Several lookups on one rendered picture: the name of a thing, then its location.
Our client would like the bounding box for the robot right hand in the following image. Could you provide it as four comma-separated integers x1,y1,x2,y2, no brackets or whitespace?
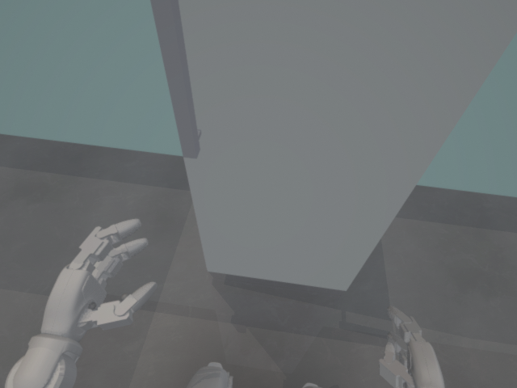
380,306,445,388

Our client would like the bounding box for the robot left forearm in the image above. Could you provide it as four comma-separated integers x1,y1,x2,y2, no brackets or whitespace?
5,334,83,388

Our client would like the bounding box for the fridge door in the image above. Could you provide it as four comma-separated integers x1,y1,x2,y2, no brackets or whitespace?
179,0,517,291

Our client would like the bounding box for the left robot thigh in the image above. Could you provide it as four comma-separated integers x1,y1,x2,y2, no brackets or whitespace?
184,366,233,388

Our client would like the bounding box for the handle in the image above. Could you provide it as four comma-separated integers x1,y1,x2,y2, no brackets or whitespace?
150,0,201,159

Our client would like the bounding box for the robot left hand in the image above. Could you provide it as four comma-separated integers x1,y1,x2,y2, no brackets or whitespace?
41,219,158,342

